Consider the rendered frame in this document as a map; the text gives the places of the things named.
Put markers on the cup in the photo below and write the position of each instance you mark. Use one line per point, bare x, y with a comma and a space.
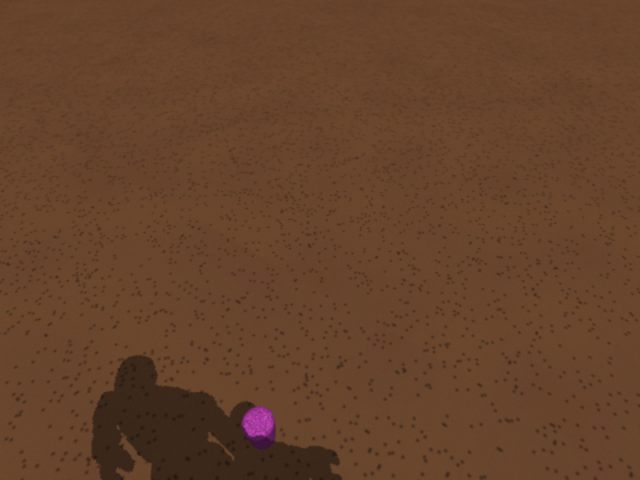
258, 426

